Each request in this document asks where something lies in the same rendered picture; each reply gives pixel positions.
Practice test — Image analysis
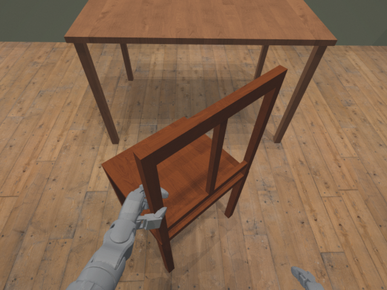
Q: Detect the table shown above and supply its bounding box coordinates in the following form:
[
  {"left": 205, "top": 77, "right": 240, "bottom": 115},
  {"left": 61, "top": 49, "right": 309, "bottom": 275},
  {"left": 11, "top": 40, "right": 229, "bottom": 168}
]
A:
[{"left": 64, "top": 0, "right": 337, "bottom": 144}]

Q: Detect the chair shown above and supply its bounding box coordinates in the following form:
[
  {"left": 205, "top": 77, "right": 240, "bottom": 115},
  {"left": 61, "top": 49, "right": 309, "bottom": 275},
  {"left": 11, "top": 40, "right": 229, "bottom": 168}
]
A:
[{"left": 102, "top": 65, "right": 288, "bottom": 273}]

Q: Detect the robot left hand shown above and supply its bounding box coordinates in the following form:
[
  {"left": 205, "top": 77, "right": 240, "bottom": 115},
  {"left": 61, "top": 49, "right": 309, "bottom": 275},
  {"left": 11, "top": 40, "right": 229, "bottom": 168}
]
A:
[{"left": 118, "top": 184, "right": 169, "bottom": 230}]

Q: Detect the left robot forearm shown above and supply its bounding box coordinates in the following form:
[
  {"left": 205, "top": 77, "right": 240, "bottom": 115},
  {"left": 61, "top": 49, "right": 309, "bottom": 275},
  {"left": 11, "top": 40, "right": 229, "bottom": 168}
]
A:
[{"left": 66, "top": 219, "right": 137, "bottom": 290}]

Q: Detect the robot right hand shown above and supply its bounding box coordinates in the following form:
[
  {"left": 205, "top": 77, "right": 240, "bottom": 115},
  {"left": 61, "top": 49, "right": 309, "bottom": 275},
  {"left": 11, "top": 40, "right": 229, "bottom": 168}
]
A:
[{"left": 291, "top": 266, "right": 324, "bottom": 290}]

